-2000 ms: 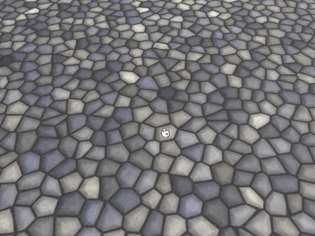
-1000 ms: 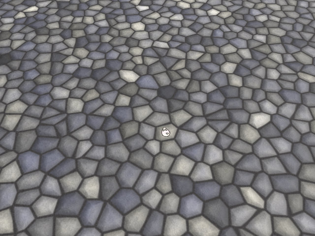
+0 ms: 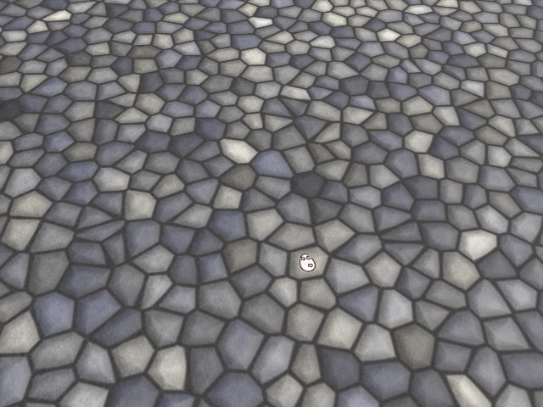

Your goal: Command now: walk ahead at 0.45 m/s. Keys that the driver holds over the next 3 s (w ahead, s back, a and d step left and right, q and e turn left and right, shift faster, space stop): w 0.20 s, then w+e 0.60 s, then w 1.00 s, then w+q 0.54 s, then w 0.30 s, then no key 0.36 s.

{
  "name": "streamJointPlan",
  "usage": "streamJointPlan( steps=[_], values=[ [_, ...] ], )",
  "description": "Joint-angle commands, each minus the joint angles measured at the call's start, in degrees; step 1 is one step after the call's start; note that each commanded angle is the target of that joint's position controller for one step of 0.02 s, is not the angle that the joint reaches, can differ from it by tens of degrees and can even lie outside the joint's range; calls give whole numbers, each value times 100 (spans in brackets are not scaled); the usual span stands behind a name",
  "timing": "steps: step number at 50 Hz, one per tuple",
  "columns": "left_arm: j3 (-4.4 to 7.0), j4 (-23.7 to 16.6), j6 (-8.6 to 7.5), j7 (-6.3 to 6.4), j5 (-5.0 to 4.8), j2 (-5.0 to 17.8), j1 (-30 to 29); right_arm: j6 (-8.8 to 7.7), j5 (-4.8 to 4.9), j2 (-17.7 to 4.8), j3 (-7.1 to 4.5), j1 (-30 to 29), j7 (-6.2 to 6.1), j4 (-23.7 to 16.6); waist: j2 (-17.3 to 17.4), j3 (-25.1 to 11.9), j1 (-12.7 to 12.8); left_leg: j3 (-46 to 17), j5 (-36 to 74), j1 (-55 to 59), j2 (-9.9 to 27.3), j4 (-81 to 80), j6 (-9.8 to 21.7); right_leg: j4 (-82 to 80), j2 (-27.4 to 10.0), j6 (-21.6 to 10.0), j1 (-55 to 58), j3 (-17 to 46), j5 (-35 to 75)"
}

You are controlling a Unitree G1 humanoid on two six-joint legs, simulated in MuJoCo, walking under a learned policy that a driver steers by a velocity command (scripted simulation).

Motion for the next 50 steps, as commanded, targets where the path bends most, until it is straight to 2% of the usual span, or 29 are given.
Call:
streamJointPlan(
  steps=[1,3,7,10,13,14,16,17,18,19,20,21,22,23,24,25,26,28,31,33,36,42,43,45,46,47,48,49,50],
  values=[
    [54,-113,104,-62,21,39,549,-146,7,-421,14,614,-57,2,444,408,190,-1609,333,162,1485,-1846,536,-120,-249,47,-824,81,411],
    [88,-270,162,-88,10,98,56,-172,4,-480,33,862,-75,63,481,513,136,-1405,620,376,1450,-1935,568,-401,-276,112,-1273,-23,684],
    [104,-677,172,-122,-5,107,-1164,-198,2,-407,106,1259,-82,119,505,696,-106,-1132,1470,810,1410,-1957,622,-1389,-253,258,-1906,-203,1207],
    [63,-904,144,-135,-42,9,-1814,-233,3,-411,130,1426,-103,149,597,698,-226,-860,2330,992,1338,-1837,588,-2342,-69,264,-1646,-390,1521],
    [45,-1013,120,-140,-63,3,-2104,-265,-25,-480,108,1479,-149,197,676,693,-255,-499,2858,1342,1412,-1736,528,-2968,87,61,-1317,-543,1543],
    [53,-1043,108,-136,-58,27,-2134,-271,-39,-496,100,1468,-167,215,674,686,-231,-402,3149,1487,1465,-1644,506,-3103,140,-40,-1200,-565,1454],
    [109,-999,73,-101,-42,119,-1866,-280,-63,-595,71,1324,-212,216,711,461,-41,-151,4658,1782,1539,-1074,425,-3236,404,-287,-692,-675,1075],
    [160,-894,49,-67,-35,198,-1482,-266,-85,-679,45,1251,-236,217,753,202,137,-40,5484,1911,1562,-487,378,-3239,589,-423,-282,-741,834],
    [231,-683,16,-33,-33,297,-824,-227,-107,-763,16,1175,-249,204,756,-172,395,53,5888,1945,1544,394,333,-3369,795,-551,333,-799,691],
    [312,-406,-18,-6,11,402,-38,-186,-67,-841,-6,1077,-242,166,677,-555,735,201,5491,1593,1434,1530,237,-3811,852,-675,1309,-760,910],
    [451,-242,-22,31,130,807,772,-184,-8,-758,22,1021,-215,4,383,-1058,1040,272,3809,414,1258,3189,146,-3894,-85,-984,2620,439,418],
    [592,-232,19,16,161,1362,993,-199,162,-196,99,1540,-83,-204,-956,-1604,632,132,-1124,-1934,-48,5595,-126,-4464,-1811,-2094,4189,3784,361],
    [567,-228,96,-31,-55,1233,609,-233,68,-609,5,905,-74,-355,-294,-1523,558,-853,-1218,-2656,73,5955,-33,-5041,-1653,-1974,4013,4301,-80],
    [499,-366,96,-29,-94,1029,21,-311,62,-716,-8,228,-53,-660,-119,-701,411,-924,-637,-2952,414,5639,14,-5153,-1518,-1708,3230,3415,196],
    [423,-387,71,-38,-78,732,-209,-360,40,-735,-22,16,-56,-712,384,-393,233,-926,-296,-2692,604,5182,0,-5287,-1304,-1481,2562,2899,913],
    [371,-406,41,-8,-83,574,-308,-312,-26,-675,-37,-51,-65,-732,519,-191,52,-944,-235,-2380,719,4818,-64,-5335,-1048,-1317,2016,2456,1507],
    [318,-380,9,36,-108,450,-319,-204,-107,-585,-29,26,-52,-770,439,-163,-132,-956,-269,-2065,784,4528,-158,-5387,-827,-1205,1630,2110,1875],
    [313,-353,-76,78,-143,564,-109,-24,-168,-468,-26,8,-20,-859,310,-149,-240,-877,-353,-1912,782,4065,-326,-5439,-654,-1171,1386,1815,2283],
    [344,-375,-88,96,-161,797,200,106,-175,-536,-34,-675,12,-1173,85,72,-135,-713,156,-2277,798,3330,-554,-5632,-471,-1095,1205,1655,2103],
    [331,-393,-66,79,-167,776,450,134,-146,-621,-47,-1312,27,-1426,-33,191,63,-668,671,-2601,788,2745,-651,-5695,-396,-952,1342,1696,2035],
    [334,-427,-46,69,-162,805,787,144,-124,-651,-39,-1921,65,-1682,-154,134,302,-680,1227,-2840,681,2147,-671,-5545,-349,-765,1798,1755,2312],
    [349,-539,-23,148,-74,909,1103,63,-78,-669,42,-2798,127,-2145,-307,155,570,-639,1203,-2846,418,1123,-556,-5088,-448,-759,2619,1926,2976],
    [349,-555,-30,175,-65,918,1079,34,-66,-690,45,-2783,132,-2183,-342,155,539,-644,1201,-2620,398,897,-487,-5031,-494,-693,2665,1944,3092],
    [358,-610,-61,209,-69,999,839,-23,-60,-791,12,-2300,112,-2094,-399,81,269,-626,1024,-1666,296,450,-302,-4827,-553,-476,2513,1894,3563],
    [378,-628,-85,200,-58,1090,731,-53,-50,-924,-48,-1838,65,-1959,-395,-103,72,-571,789,-1028,148,337,-198,-4398,-509,-378,2497,1824,4309],
    [388,-634,-97,166,-52,1146,635,-99,-43,-1042,-113,-1066,3,-1713,-208,-499,-288,-474,871,-170,43,-15,-78,-3491,-276,-276,2479,1599,4697],
    [355,-700,-117,129,-83,1020,631,-157,-138,-1260,-184,-275,-73,-1547,21,-1093,-594,-942,724,1063,589,44,108,-2339,-8,-203,1832,1438,3784],
    [228,-802,-111,114,-282,431,1318,-159,-302,-1846,-313,417,-106,-1513,1205,-2064,-479,-3171,450,2818,2224,117,705,-397,653,15,318,930,1093],
    [253,-699,-71,135,-288,637,1657,-54,-205,-1824,-368,401,-19,-1356,1746,-2189,-321,-5016,-81,2853,2737,-765,1117,583,1011,49,-662,746,-1376]
  ],
)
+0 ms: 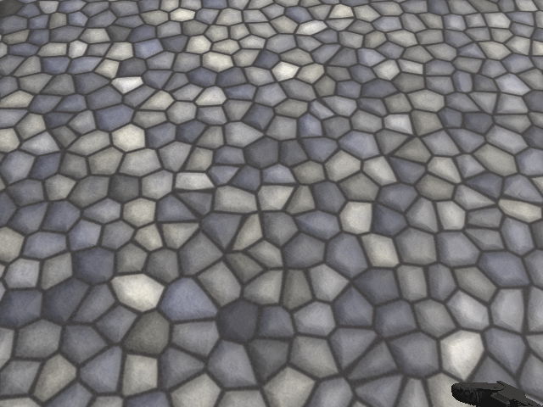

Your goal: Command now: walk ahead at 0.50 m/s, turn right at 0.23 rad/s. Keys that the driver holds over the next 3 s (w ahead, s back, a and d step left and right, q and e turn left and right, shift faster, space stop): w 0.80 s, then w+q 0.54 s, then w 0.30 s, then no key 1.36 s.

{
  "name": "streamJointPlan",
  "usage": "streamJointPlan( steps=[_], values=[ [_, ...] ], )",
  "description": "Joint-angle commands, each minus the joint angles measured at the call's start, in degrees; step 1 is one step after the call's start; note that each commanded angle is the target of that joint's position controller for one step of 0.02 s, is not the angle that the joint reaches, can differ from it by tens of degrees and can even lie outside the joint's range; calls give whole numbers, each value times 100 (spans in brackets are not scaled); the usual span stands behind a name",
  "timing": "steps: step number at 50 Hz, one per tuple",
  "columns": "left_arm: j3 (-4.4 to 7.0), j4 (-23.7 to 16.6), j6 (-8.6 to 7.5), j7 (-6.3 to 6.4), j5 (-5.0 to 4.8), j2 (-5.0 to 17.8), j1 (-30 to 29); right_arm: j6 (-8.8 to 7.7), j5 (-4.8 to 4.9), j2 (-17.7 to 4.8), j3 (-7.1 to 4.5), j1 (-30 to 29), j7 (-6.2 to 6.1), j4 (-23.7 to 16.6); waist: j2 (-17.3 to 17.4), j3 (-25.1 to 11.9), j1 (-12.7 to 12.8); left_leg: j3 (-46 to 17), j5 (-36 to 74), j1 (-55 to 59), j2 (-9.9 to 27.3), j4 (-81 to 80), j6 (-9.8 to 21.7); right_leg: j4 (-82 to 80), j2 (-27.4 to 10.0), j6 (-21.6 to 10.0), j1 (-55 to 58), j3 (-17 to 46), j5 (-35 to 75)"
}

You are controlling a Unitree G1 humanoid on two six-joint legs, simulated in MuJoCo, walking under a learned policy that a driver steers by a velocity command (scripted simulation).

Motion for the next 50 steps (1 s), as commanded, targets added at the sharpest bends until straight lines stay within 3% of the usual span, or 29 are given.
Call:
streamJointPlan(
  steps=[1,2,3,5,7,9,13,16,19,23,24,25,26,27,28,29,30,31,32,33,34,35,37,41,45,50],
  values=[
    [52,-269,-11,15,47,501,593,72,53,-1010,-372,1678,3,205,709,-1191,-519,-3997,-1451,3321,2405,-1580,1169,3331,-314,-34,-3022,-215,110],
    [28,-403,-18,-42,122,451,-23,51,93,-630,-268,1260,27,144,168,-607,-529,-3138,-1186,2540,2090,-1717,1029,3024,-504,-27,-2989,-233,565],
    [14,-491,-11,-86,131,359,-291,22,67,-510,-218,1194,28,210,188,-333,-461,-2508,-555,2122,1810,-1859,884,2716,-655,-25,-2894,-270,748],
    [-1,-513,94,-160,236,284,-309,-51,108,-473,-181,1387,13,413,517,-279,-308,-1818,256,1771,1476,-2013,733,2329,-789,35,-2594,-408,851],
    [-19,-510,155,-203,253,217,-324,-141,171,-522,-188,1696,33,572,565,-344,-252,-1525,946,1846,1408,-2072,784,2197,-810,83,-2661,-570,957],
    [-42,-627,175,-250,268,195,-737,-169,205,-586,-197,1925,30,677,531,-218,-293,-1312,1025,1950,1395,-2252,841,1957,-945,149,-3076,-719,1267],
    [-121,-961,169,-300,237,121,-1811,-126,221,-548,-163,2411,20,873,476,34,-510,-917,1352,2179,1226,-2425,791,982,-1103,307,-3590,-1031,2001],
    [-205,-1142,150,-308,200,4,-2423,-124,217,-593,-154,2707,3,993,523,93,-659,-685,1785,2307,1171,-2367,721,104,-1015,333,-3387,-1223,2406],
    [-230,-1264,126,-289,166,33,-2842,-101,183,-640,-150,2924,-28,1098,554,143,-761,-629,2052,2638,1273,-2212,729,-482,-898,267,-3208,-1320,2425],
    [-184,-1302,67,-232,176,152,-2821,-39,146,-737,-165,2873,-93,1195,585,117,-599,-593,3095,3033,1483,-1671,657,-1029,-688,-1,-2611,-1383,1808],
    [-143,-1182,42,-193,189,216,-2460,-19,146,-788,-177,2810,-105,1207,600,-77,-432,-524,3791,3062,1449,-1211,590,-1201,-521,-96,-2078,-1439,1656],
    [-85,-923,-2,-146,216,287,-1726,17,172,-806,-177,2727,-104,1214,472,-464,-104,-357,4153,2961,1283,-354,494,-1609,-346,-221,-1165,-1539,1841],
    [11,-649,-60,-84,310,527,-822,23,209,-715,-140,2677,-103,1147,312,-1029,223,-200,3343,2199,1069,747,379,-1634,-724,-413,216,-1147,1918],
    [139,-570,-91,-15,461,1090,17,15,333,-296,-23,2800,-77,873,-587,-1831,362,144,803,602,559,2684,175,-1760,-2369,-858,1831,840,1497],
    [222,-478,10,-68,255,1254,24,40,378,-335,-81,3203,-83,936,-1277,-2190,137,-67,-2280,-622,-201,4072,119,-2459,-3144,-1408,2211,2829,1459],
    [146,-560,56,-111,98,899,-549,81,217,-689,-174,2759,-102,924,-433,-1297,-56,-473,-1896,-1035,223,4275,185,-2554,-2812,-1227,1444,2114,1137],
    [47,-625,26,-137,79,558,-1006,50,188,-552,-151,2365,-53,831,-262,-644,-176,-497,-1471,-1030,406,4041,187,-2796,-2543,-1094,613,1423,1277],
    [-14,-607,-10,-147,102,343,-1217,61,187,-431,-136,2256,-25,840,-167,-300,-359,-473,-1204,-801,595,3662,173,-3047,-2237,-868,16,902,1529],
    [-63,-538,-49,-127,84,200,-1262,137,93,-414,-154,2193,7,850,-166,-98,-509,-464,-1059,-552,709,3393,141,-3203,-1905,-613,-403,462,1814],
    [-53,-472,-85,-100,85,266,-1188,209,50,-284,-128,2418,55,906,-392,-181,-617,-405,-989,-323,716,3266,79,-3283,-1909,-645,-546,278,2019],
    [-68,-380,-147,-110,80,200,-984,251,25,-303,-140,2349,72,937,-241,-111,-614,-368,-908,-303,730,3264,55,-3284,-1793,-597,-578,117,2690],
    [-33,-308,-180,-100,40,349,-868,288,21,-245,-141,2341,102,912,-341,-201,-675,-296,-813,-394,711,3180,-2,-3357,-1830,-703,-511,40,2645],
    [-21,-231,-208,-89,36,412,-701,326,30,-339,-173,1836,137,794,-198,-30,-611,-246,-418,-827,825,2918,-97,-3581,-1766,-734,-445,-109,2499],
    [-49,-39,-181,-74,52,403,-221,344,83,-318,-159,931,149,536,-170,154,-426,-132,264,-1414,855,2099,-224,-3666,-1671,-670,-59,-446,2866],
    [-81,98,-208,-29,105,385,91,321,139,-214,-83,326,165,367,-232,265,-248,-80,745,-1320,607,1247,-107,-3653,-1679,-499,245,-976,3365],
    [-106,265,-192,88,154,394,297,265,91,-220,-50,-178,182,124,-252,379,-171,212,407,-1180,394,477,217,-3243,-1931,-415,1016,-1435,4402]
  ],
)
Over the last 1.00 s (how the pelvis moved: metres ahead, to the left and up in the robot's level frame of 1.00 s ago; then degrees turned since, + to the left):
0.57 -0.03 -0.02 -20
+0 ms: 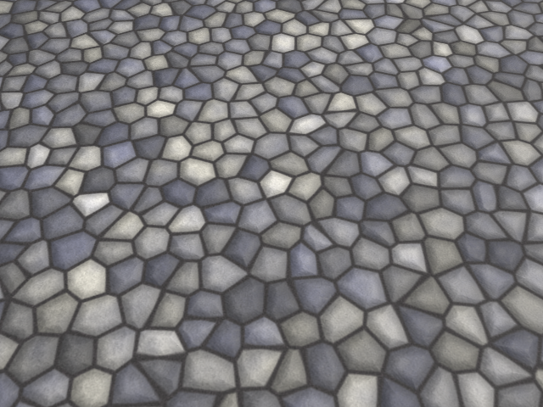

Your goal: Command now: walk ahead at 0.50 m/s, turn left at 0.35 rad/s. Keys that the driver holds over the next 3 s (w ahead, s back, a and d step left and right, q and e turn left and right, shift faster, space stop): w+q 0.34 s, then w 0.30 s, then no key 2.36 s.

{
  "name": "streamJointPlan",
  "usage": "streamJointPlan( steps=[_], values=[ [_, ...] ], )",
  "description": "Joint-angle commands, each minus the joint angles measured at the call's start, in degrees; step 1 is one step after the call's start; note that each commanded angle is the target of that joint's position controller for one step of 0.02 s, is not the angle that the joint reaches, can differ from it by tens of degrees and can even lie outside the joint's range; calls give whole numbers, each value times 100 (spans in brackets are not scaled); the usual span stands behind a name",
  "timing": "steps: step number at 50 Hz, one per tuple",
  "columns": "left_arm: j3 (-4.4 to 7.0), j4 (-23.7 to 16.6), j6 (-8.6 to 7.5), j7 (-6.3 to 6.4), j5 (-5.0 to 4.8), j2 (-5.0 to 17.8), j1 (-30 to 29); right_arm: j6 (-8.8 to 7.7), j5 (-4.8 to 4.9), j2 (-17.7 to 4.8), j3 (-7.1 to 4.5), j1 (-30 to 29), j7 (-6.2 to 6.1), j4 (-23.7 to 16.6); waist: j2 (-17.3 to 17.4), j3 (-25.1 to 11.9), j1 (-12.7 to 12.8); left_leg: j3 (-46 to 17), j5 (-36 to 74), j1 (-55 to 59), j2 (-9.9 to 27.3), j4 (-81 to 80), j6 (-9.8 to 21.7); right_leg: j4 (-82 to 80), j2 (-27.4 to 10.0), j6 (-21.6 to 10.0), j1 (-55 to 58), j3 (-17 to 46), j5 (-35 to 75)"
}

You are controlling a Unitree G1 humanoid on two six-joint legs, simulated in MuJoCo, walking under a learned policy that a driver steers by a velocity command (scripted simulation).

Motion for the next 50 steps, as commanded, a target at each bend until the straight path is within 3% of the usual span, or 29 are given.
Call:
streamJointPlan(
  steps=[1,3,4,5,6,7,8,9,10,11,12,14,16,22,28,30,31,33,34,35,36,37,38,39,40,41,42,45,50],
  values=[
    [127,-76,-32,96,25,779,262,-120,-23,-299,-42,-556,1,-505,-576,417,-56,266,-392,-49,-193,-390,258,406,-1835,-483,102,156,4024],
    [162,-84,2,138,36,948,131,-133,-41,-409,-110,-101,-44,-405,-730,57,-291,544,-944,656,-563,-484,499,1367,-1866,-404,265,-41,5853],
    [186,-101,51,141,46,1029,80,-156,-52,-512,-176,456,-63,-240,-747,-288,-511,631,-1113,1238,-783,-634,635,2249,-1839,-370,260,-133,6277],
    [198,-167,96,138,11,1090,-11,-194,-104,-669,-272,1289,-81,21,-656,-737,-882,471,-870,2378,-826,-1037,815,3443,-1737,-251,-259,-276,5729],
    [155,-405,82,118,-32,973,-112,-206,-192,-1175,-438,2161,-139,176,-132,-1345,-1218,-971,-1152,3832,264,-1171,1206,5242,-1518,-103,-1584,-367,3737],
    [106,-723,15,-8,-176,569,126,-146,-92,-1652,-570,2009,-152,82,1345,-1828,-794,-4350,-838,5297,1797,-1941,2229,7396,-67,195,-4002,-57,-1245],
    [174,-798,-22,-26,-31,945,-433,-84,87,-1509,-545,1775,-124,96,215,-1514,-802,-4122,-794,5082,1606,-2135,2073,7604,-441,89,-4674,1017,-1030],
    [154,-970,-94,-58,-69,874,-826,-75,103,-1276,-482,1424,-145,47,-15,-843,-688,-3342,-510,4357,1484,-2213,1877,7299,-708,76,-4821,1035,-536],
    [152,-969,-123,-54,-70,835,-872,-84,81,-972,-405,1241,-147,58,-469,-370,-466,-2853,73,3597,1240,-2386,1617,6748,-899,105,-4556,1005,-262],
    [159,-1001,-27,-47,22,779,-1002,-102,112,-784,-341,1037,-164,39,-623,-151,-273,-2357,314,3061,812,-2500,1273,6363,-1035,141,-4225,1030,-161],
    [132,-1003,96,-61,91,679,-716,-138,131,-824,-331,993,-190,17,-243,-221,-108,-2153,705,2775,788,-2558,1331,6120,-1060,241,-3903,1006,-179],
    [135,-1076,271,-76,168,652,-805,-241,185,-861,-333,1206,-190,82,-196,-182,-75,-1951,1081,2552,604,-2624,1357,5770,-1074,424,-3823,929,-238],
    [142,-1232,335,-113,166,668,-1184,-268,166,-1021,-364,1389,-213,86,-168,-75,-144,-1840,961,2507,427,-2749,1266,5306,-1084,567,-4075,815,117],
    [107,-1643,368,-198,112,653,-2335,-253,166,-925,-305,2135,-226,210,95,-15,-593,-1673,1399,3262,282,-2776,702,3883,-1006,592,-4640,666,1448],
    [18,-1995,286,-254,47,661,-3223,-269,53,-944,-237,2530,-325,326,184,173,-865,-1696,2043,4109,501,-2548,715,2832,-740,337,-4661,508,1482],
    [27,-2039,237,-251,29,741,-3124,-284,22,-1028,-238,2427,-364,332,243,197,-716,-1709,2504,4228,649,-2378,694,2510,-650,157,-4300,528,1209],
    [49,-1965,215,-228,20,799,-2808,-297,19,-1071,-238,2261,-375,309,269,127,-522,-1616,3068,4139,646,-2168,605,2315,-538,45,-3784,506,1008],
    [149,-1578,149,-106,13,988,-1601,-315,12,-1124,-233,2112,-351,338,207,-432,-8,-1411,4389,4030,414,-859,413,1909,-191,-184,-2277,389,928],
    [194,-1375,69,-26,111,1110,-768,-343,91,-1044,-197,2041,-335,306,63,-925,372,-1278,3652,3354,195,240,292,1736,-648,-362,-976,759,1619],
    [282,-1305,33,50,266,1593,-19,-376,273,-645,-88,2263,-330,99,-797,-1745,428,-929,1062,2011,-371,2053,76,1934,-2193,-791,620,2461,3028],
    [373,-1178,135,-30,84,1733,-49,-311,389,-713,-151,3022,-388,293,-1701,-2304,73,-692,-3006,1094,-1232,3586,-68,1719,-3188,-1646,1063,4166,5010],
    [276,-1283,166,-108,-110,1299,-502,-246,139,-994,-202,2737,-431,381,-648,-1647,-99,-1069,-2717,890,-882,3851,-54,1617,-2896,-1572,284,3669,5231],
    [155,-1309,131,-123,-130,894,-954,-236,71,-805,-160,2261,-408,318,-356,-909,-170,-1076,-2483,722,-698,3619,-107,1476,-2623,-1415,-386,2842,5359],
    [76,-1292,116,-111,-100,644,-1172,-206,52,-688,-134,2054,-379,281,-266,-538,-276,-983,-2363,754,-492,3217,-124,1229,-2300,-1147,-905,2289,5152],
    [30,-1209,90,-75,-107,569,-1167,-133,-20,-699,-145,1870,-331,221,-424,-355,-329,-933,-2240,847,-368,2837,-161,1025,-2057,-981,-1236,1948,5008],
    [-4,-1131,79,-65,-96,577,-1144,-47,-50,-599,-121,2000,-283,277,-496,-347,-451,-844,-2113,1313,-368,2604,-198,883,-1899,-888,-1691,1691,5163],
    [-4,-1064,29,-71,-68,664,-1084,11,-54,-506,-105,2105,-261,328,-712,-398,-500,-807,-2060,1509,-427,2414,-248,920,-1911,-993,-1806,1556,5669],
    [-16,-950,2,-64,-40,787,-1146,92,-15,-397,-60,1971,-262,388,-677,-596,-647,-558,-1744,1629,-410,1576,-363,912,-1643,-887,-1842,1042,5676],
    [-52,-709,145,-45,-32,839,-840,195,44,-356,41,1215,-322,385,-897,-666,-372,-287,-1188,2098,-308,233,-382,881,-1527,-693,-1934,986,4259]
  ],
)
Over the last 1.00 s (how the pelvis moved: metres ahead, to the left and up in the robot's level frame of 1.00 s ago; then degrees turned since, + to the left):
0.50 -0.03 0.02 2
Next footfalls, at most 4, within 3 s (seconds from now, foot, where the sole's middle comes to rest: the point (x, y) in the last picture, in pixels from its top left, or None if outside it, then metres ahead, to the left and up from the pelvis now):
0.10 left None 0.22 0.09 -0.78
0.68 right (297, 371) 0.56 0.01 -0.78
1.12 left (216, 382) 0.53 0.20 -0.78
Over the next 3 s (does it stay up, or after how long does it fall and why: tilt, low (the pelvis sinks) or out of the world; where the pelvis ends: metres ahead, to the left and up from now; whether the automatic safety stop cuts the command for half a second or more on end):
stays up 0.52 0.10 0.01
